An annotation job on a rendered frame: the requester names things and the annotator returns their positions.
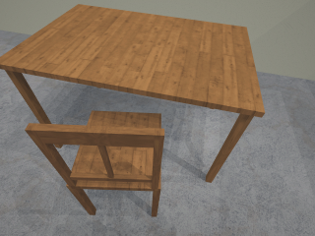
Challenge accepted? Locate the chair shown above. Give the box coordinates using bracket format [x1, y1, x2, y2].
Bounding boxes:
[25, 110, 164, 217]

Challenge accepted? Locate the table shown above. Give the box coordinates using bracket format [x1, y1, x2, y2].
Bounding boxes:
[0, 4, 265, 183]

